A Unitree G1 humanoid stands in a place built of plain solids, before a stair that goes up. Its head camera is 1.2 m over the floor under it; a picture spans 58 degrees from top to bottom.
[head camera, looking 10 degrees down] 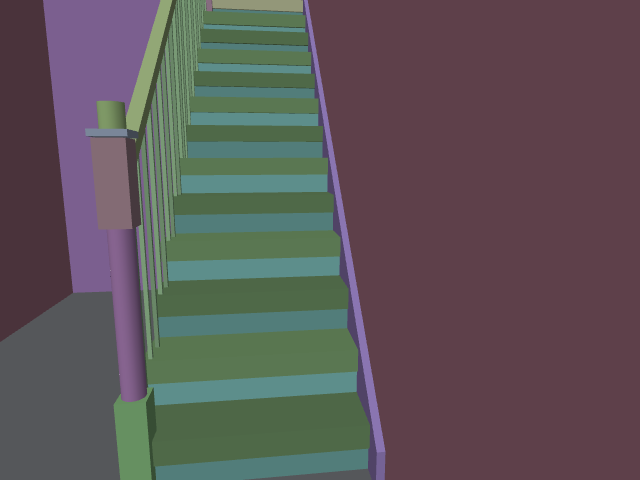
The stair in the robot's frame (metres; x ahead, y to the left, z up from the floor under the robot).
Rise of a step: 0.21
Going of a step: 0.23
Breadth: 0.90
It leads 7 degrees to the left of straight ahead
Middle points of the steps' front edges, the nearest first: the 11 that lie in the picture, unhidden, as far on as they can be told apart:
1.47 0.21 0.20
1.70 0.28 0.41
1.93 0.31 0.61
2.16 0.34 0.82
2.39 0.37 1.03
2.62 0.40 1.23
2.84 0.43 1.44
3.07 0.46 1.64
3.30 0.49 1.85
3.53 0.52 2.06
3.76 0.54 2.27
